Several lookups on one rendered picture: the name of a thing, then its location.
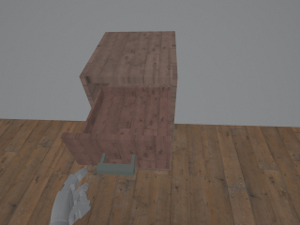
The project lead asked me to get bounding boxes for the handle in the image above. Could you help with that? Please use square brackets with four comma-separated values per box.
[96, 153, 136, 176]

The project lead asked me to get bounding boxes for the cabinet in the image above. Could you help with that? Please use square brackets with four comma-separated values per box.
[79, 31, 178, 172]

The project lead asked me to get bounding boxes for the left robot hand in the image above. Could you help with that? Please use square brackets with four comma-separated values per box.
[50, 168, 91, 225]

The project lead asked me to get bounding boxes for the drawer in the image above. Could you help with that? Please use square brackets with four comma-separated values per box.
[60, 86, 172, 169]

